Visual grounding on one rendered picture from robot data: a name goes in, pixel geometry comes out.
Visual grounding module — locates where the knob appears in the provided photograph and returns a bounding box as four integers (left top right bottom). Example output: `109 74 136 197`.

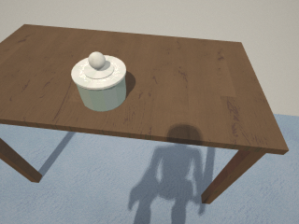
88 51 106 69

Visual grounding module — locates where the lid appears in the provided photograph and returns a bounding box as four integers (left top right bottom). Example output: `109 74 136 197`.
71 55 126 91

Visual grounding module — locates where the table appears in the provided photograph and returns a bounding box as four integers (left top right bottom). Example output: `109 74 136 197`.
0 24 289 204

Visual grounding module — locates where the pot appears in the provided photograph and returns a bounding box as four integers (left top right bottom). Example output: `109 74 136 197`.
77 77 126 112

